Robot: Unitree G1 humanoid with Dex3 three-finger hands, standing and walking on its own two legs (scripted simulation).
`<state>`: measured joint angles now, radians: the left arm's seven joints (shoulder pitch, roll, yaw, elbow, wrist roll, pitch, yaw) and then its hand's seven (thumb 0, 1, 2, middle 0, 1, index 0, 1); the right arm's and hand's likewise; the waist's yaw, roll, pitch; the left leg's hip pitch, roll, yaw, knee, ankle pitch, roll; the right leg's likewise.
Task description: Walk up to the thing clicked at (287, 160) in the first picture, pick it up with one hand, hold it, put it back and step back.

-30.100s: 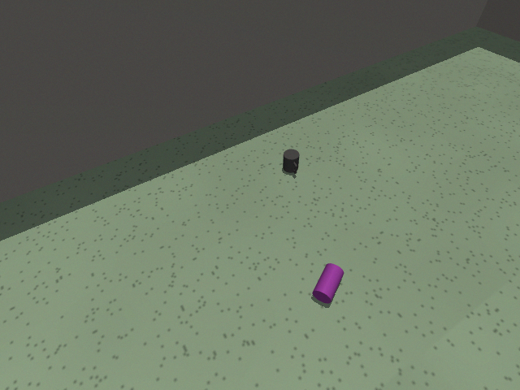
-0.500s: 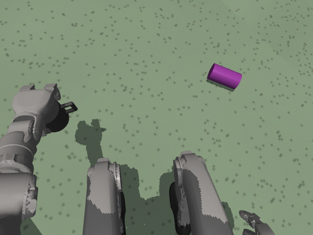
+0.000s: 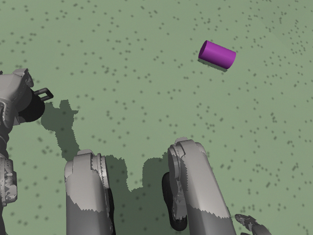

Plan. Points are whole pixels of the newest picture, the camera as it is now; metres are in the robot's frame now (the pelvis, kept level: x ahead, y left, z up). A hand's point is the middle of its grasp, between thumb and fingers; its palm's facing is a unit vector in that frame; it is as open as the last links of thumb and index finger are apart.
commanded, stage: crouch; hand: left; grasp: from above
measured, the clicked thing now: (28, 100) +0.47 +0.31 -0.19
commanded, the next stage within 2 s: lower in 0.30 s
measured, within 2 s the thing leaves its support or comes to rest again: rests again in 1.50 s
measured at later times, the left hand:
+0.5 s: hand (19, 104) +0.46 +0.33 -0.19, palm faces -0.47 -0.04 -0.88, open 11.4 cm
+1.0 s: hand (29, 108) +0.46 +0.34 -0.25, palm faces -0.48 -0.06 -0.88, open 11.3 cm
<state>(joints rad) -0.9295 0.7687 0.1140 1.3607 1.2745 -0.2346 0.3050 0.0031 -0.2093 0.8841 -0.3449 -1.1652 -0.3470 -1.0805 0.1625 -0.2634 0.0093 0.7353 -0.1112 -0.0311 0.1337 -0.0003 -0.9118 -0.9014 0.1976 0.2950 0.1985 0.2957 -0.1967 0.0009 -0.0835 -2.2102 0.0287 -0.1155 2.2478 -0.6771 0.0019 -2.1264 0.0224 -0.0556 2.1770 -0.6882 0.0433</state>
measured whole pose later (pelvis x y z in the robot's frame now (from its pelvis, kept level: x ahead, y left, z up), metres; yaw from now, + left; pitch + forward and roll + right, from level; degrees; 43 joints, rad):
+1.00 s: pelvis +0.00 +0.00 -0.07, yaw -4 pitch +33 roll -11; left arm -1.00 0.95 0.17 1.52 1.33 -0.30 0.40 0.00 -0.24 0.89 -0.39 -1.12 -0.40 -1.04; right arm 0.11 -0.28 0.14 0.71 -0.18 -0.04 0.16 0.00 -0.91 -0.90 0.20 0.30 0.20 0.30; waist -0.26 -0.06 0.05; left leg -2.37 0.02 -0.19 2.48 -0.70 -0.01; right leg -2.26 0.04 -0.11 2.37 -0.70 0.05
